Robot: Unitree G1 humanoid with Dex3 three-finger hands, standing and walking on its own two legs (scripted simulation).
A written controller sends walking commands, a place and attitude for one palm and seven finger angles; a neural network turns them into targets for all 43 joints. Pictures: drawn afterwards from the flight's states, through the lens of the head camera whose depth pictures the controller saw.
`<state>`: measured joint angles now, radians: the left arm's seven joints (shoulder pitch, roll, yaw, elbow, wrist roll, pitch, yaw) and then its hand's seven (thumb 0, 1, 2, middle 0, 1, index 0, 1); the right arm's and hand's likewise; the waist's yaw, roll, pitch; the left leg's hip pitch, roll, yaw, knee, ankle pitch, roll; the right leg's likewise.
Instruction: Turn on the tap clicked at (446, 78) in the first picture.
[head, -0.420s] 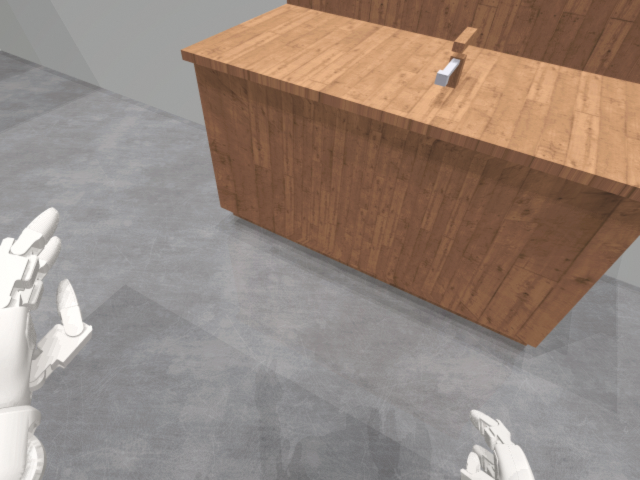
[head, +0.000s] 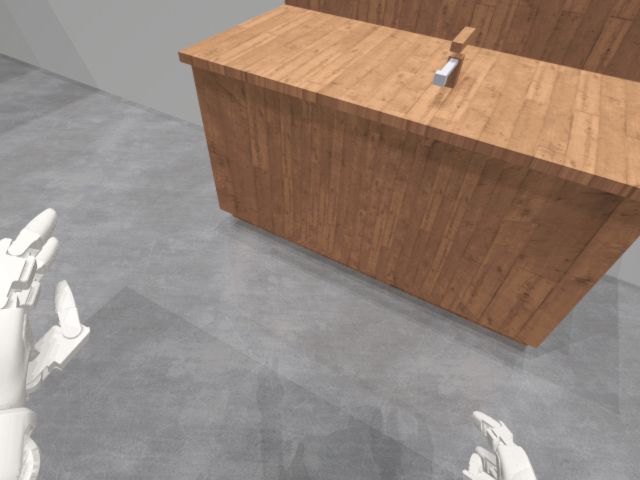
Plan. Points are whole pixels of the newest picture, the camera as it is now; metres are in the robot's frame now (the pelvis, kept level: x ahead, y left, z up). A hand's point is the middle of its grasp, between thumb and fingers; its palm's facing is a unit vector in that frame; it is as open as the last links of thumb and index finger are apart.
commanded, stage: walk to a spot facing it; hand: left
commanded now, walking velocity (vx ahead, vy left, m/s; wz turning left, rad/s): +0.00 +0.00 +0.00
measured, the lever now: (440, 78) +1.01 -0.23 +0.07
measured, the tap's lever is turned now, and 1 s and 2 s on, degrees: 0 0 0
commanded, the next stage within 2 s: turn to face it in 0.98 s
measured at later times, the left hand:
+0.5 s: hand (54, 310) +0.23 +0.28 +0.15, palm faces +0.50 -0.78 -0.38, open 7.4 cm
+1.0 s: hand (94, 245) +0.31 +0.28 +0.16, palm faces +0.60 -0.66 -0.45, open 7.4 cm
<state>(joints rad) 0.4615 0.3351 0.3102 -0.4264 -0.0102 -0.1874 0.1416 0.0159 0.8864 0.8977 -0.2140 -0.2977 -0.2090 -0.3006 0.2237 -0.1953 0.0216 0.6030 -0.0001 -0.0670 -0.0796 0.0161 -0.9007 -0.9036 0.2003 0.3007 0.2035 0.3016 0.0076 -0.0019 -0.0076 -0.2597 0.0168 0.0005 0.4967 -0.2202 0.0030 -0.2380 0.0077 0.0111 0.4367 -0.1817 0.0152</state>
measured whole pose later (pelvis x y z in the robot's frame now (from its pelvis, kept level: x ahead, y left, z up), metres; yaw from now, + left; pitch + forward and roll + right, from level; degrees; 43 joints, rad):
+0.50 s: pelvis +0.04 +0.01 -0.02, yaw +5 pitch +0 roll -1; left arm 0.48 0.35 0.37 -0.45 0.00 -0.20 0.17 0.02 0.89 0.90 -0.21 -0.30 -0.21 -0.30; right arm 0.29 -0.18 0.00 0.66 -0.01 -0.07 -0.08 0.02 -0.90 -0.90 0.20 0.30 0.20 0.30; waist -0.03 -0.01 -0.04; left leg -0.30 -0.01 -0.02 0.68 -0.37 0.03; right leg -0.37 -0.02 -0.03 0.93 -0.51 0.01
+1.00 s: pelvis +0.17 -0.01 +0.00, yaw +17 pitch +0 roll +2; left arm 0.49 0.36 0.35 -0.51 0.00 -0.22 0.15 0.01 0.88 0.90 -0.22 -0.30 -0.21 -0.30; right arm 0.21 -0.26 -0.05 0.60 -0.01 -0.03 -0.08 0.02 -0.90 -0.90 0.20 0.30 0.20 0.30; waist 0.01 -0.05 0.08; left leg -0.57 0.11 0.13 0.89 -0.31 -0.02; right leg -0.11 -0.12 -0.27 0.50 -0.38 -0.01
